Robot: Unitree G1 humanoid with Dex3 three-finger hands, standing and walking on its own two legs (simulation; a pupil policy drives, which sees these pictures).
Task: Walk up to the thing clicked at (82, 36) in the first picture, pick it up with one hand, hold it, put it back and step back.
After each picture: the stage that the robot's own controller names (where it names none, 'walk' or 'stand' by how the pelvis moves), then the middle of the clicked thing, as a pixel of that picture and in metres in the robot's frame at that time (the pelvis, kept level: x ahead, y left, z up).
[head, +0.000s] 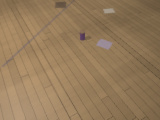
stand; (82, 35) +1.61 +0.01 -0.72
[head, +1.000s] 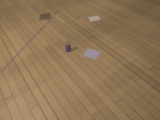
walk; (68, 46) +1.47 +0.26 -0.71
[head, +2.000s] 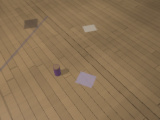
walk; (57, 70) +0.99 +0.32 -0.71
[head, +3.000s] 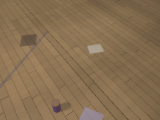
walk; (56, 105) +0.62 +0.23 -0.69
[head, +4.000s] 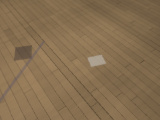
stand; out of the picture +0.40 +0.21 -0.70
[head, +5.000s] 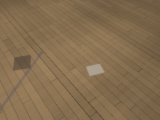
stand; out of the picture +0.37 +0.22 -0.73
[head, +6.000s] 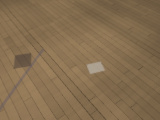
stand; out of the picture +0.37 +0.22 -0.73
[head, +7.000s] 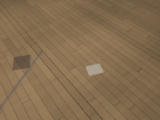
stand; out of the picture +0.37 +0.23 -0.73
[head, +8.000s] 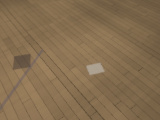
stand; out of the picture +0.36 +0.22 -0.73
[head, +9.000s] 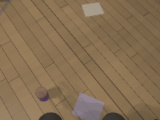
go down; (42, 94) +0.42 +0.22 -0.51
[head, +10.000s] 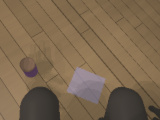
go down; (29, 67) +0.45 +0.25 -0.32
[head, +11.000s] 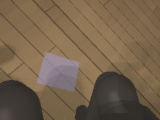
close in; out of the picture +0.43 +0.28 -0.24
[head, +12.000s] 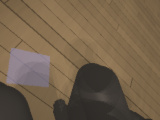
close; out of the picture +0.42 +0.30 -0.22
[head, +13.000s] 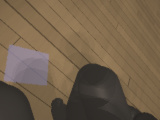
lift; out of the picture +0.41 +0.29 -0.23
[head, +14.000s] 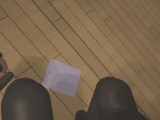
lift; out of the picture +0.35 +0.27 -0.14
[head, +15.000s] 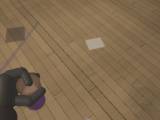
lift; (32, 93) +0.33 +0.17 +0.02
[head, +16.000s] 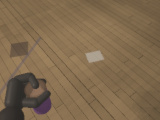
hold; (39, 97) +0.33 +0.16 +0.00
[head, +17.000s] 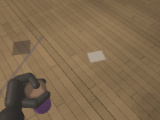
hold; (39, 97) +0.33 +0.17 -0.01
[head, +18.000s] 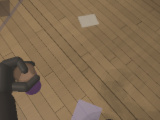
crouch; (28, 79) +0.39 +0.19 -0.06
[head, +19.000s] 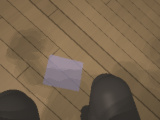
lower; out of the picture +0.47 +0.28 -0.12
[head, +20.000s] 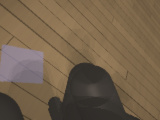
lower; out of the picture +0.42 +0.30 -0.23
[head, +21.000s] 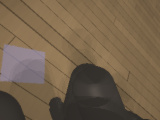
lower; out of the picture +0.42 +0.30 -0.23
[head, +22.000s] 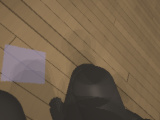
lower; out of the picture +0.42 +0.30 -0.23
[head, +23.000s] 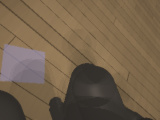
lower; out of the picture +0.42 +0.30 -0.23
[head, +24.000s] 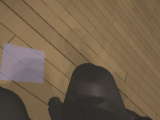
open; out of the picture +0.41 +0.28 -0.23
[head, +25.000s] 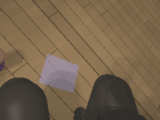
stand; out of the picture +0.42 +0.26 -0.25
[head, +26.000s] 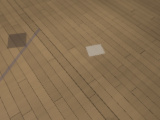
stand; out of the picture +0.38 +0.18 -0.63
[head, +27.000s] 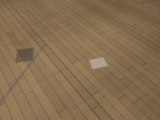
stand; out of the picture +0.39 +0.19 -0.67
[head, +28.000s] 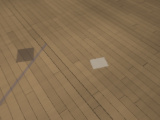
stand; out of the picture +0.39 +0.19 -0.67
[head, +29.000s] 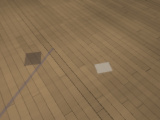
stand; out of the picture +0.40 +0.18 -0.72
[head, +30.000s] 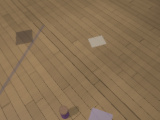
walk; (64, 112) +0.47 +0.18 -0.70
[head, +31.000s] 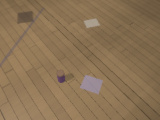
walk; (60, 76) +0.79 +0.19 -0.69
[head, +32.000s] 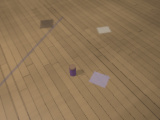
stand; (72, 70) +1.02 +0.18 -0.71
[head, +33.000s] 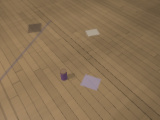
stand; (63, 74) +1.00 +0.20 -0.73
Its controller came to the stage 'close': yes
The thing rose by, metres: 0.71
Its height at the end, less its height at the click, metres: +0.00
